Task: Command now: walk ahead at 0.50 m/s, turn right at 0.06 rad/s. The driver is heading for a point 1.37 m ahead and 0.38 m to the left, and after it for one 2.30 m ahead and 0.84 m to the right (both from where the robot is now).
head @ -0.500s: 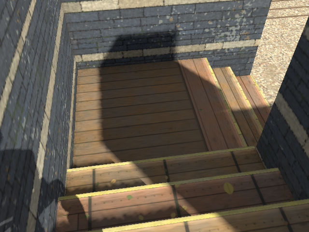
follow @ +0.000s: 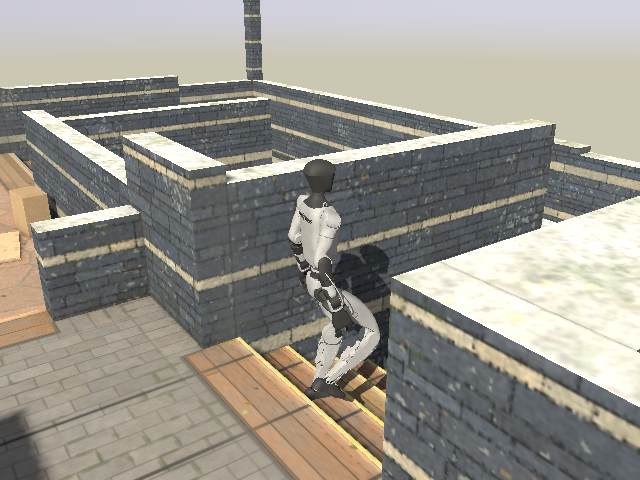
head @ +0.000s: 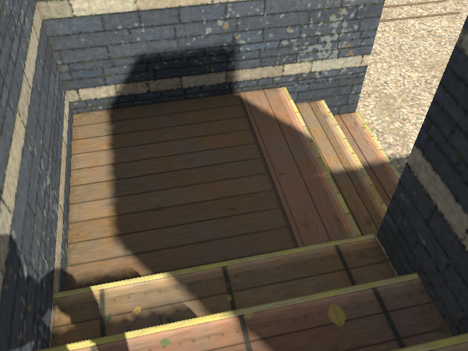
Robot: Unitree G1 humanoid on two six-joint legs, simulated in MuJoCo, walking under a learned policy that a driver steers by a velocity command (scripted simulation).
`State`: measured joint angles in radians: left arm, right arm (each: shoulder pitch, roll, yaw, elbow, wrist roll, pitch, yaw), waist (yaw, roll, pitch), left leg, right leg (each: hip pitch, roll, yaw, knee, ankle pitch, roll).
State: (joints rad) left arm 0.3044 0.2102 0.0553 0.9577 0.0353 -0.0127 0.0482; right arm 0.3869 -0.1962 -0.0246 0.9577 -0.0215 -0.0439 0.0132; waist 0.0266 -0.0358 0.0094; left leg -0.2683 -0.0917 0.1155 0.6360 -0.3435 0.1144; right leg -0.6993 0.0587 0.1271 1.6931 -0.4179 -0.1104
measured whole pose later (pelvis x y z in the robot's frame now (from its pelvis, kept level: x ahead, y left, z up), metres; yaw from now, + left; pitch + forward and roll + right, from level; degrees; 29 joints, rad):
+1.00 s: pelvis +0.51 -0.09 -0.25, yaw +19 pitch -2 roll -2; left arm 0.53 0.16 0.02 1.03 0.04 -0.08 0.04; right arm 0.01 -0.21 -0.06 0.87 -0.02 0.01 0.05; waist 0.12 0.06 0.05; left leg -0.53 0.04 0.06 0.54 0.44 0.09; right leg -0.08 -0.06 -0.32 1.03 -0.90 0.00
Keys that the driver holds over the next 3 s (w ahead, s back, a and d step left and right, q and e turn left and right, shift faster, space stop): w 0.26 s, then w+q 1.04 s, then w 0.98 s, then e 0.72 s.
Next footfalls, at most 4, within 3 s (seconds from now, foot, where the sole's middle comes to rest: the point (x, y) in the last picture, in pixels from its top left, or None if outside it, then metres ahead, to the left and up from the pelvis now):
0.42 right None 0.40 -0.20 -0.92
1.06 left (233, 347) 0.68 0.04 -1.09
1.66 right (248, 276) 1.06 -0.02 -1.26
2.30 left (162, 255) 1.27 0.42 -1.43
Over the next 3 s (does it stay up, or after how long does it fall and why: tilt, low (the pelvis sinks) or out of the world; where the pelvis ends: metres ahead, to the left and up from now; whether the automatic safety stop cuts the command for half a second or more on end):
stays up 1.38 0.36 -0.66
